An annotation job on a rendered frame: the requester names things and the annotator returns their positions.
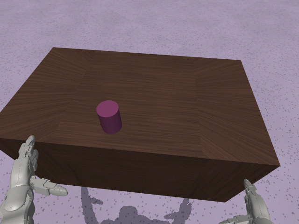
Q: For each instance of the left robot arm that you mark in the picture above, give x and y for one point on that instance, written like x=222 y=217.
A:
x=18 y=206

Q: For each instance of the left robot hand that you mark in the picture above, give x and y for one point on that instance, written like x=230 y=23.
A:
x=23 y=172

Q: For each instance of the right robot hand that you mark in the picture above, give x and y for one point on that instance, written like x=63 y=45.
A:
x=255 y=207

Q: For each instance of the can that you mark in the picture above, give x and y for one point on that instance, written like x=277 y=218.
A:
x=109 y=116

